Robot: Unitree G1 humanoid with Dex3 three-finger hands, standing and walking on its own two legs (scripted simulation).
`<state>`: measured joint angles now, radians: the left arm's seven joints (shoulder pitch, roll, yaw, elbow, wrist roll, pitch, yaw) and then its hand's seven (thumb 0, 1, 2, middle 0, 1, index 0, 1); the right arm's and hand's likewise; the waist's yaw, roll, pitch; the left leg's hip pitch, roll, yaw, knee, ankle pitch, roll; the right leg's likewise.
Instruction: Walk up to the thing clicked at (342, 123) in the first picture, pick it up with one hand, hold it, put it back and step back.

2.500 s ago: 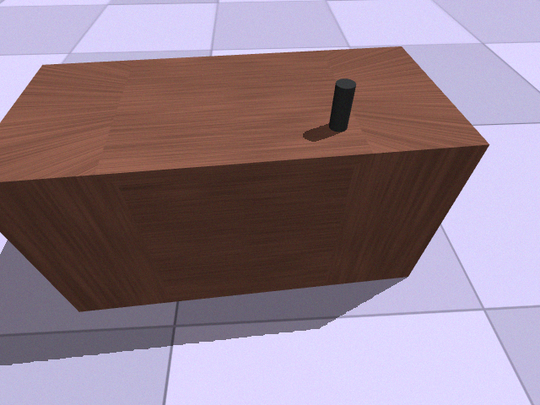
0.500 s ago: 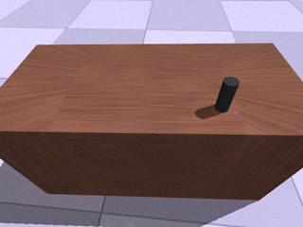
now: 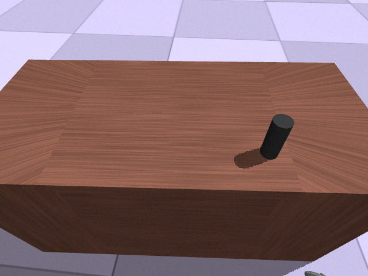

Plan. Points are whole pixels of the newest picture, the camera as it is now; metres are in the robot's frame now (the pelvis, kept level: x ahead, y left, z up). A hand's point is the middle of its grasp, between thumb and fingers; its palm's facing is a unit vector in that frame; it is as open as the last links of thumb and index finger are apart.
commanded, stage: walk up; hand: right
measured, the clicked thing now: (275, 137) +0.48 -0.22 +0.00
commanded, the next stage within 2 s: stand in 1.00 s
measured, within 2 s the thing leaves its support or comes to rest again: neither
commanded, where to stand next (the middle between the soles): +0.04 +0.00 m, yaw +0 degrees
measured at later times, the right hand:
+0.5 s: hand out of the picture +0.08 -0.25 -0.13, palm faces -0.01 +0.93 -0.36, open 7.4 cm
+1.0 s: hand out of the picture +0.10 -0.23 -0.14, palm faces -0.03 +0.94 -0.33, open 7.4 cm
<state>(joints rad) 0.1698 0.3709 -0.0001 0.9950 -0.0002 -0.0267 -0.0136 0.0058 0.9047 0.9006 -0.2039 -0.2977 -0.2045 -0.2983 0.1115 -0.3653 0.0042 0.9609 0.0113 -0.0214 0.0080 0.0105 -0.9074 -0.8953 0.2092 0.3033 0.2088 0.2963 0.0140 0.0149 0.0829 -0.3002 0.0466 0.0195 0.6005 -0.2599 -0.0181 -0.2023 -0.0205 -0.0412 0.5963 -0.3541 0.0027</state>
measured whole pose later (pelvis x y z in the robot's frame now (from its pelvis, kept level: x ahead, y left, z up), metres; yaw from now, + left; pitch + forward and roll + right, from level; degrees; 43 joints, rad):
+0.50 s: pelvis +0.00 +0.01 +0.02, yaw +0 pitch -3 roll +0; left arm 0.05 0.35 0.01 1.14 0.00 0.00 -0.02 0.00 0.90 0.90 -0.20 -0.30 -0.20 -0.30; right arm 0.08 -0.35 0.01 1.16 0.00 -0.01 0.01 0.01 -0.91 -0.90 0.21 0.30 0.21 0.30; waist -0.01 -0.01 0.07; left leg -0.16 0.03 0.03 0.35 -0.14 -0.01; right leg -0.05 -0.02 -0.04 0.32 -0.21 0.02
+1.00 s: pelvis +0.01 +0.02 +0.02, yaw +1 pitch -2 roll +0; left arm 0.10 0.35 0.01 1.17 0.01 0.00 -0.02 0.00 0.91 0.90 -0.20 -0.30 -0.20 -0.30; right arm 0.07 -0.33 -0.01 1.16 0.00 -0.01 0.01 0.01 -0.91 -0.90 0.21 0.30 0.21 0.30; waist 0.01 0.00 0.05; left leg -0.17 0.01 0.02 0.33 -0.13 0.00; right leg -0.06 -0.04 -0.05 0.29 -0.20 0.03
